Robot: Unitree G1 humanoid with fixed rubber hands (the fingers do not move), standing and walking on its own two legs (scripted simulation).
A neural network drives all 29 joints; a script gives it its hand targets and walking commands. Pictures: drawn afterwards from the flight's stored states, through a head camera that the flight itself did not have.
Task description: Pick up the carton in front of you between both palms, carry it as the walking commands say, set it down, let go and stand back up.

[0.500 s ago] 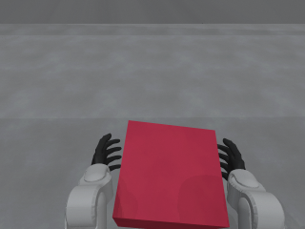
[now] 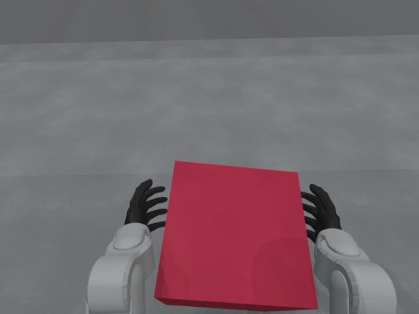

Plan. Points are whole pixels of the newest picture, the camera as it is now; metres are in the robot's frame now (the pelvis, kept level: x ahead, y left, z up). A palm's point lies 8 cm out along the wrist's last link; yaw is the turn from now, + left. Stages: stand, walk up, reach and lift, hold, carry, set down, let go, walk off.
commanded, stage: carry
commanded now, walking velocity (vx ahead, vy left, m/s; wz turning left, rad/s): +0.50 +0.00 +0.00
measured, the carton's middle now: (225, 244) +0.26 +0.01 +0.02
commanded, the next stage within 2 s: none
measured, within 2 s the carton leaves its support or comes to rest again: neither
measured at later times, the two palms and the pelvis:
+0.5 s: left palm (163, 109) +0.57 +0.17 +0.11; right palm (280, 110) +0.58 -0.13 +0.11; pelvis +0.33 +0.01 +0.00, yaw +1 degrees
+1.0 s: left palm (174, 55) +0.93 +0.19 +0.09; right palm (257, 55) +0.92 -0.10 +0.09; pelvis +0.69 +0.05 -0.01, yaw -1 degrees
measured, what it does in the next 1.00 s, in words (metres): walks ahead: left foot, then right foot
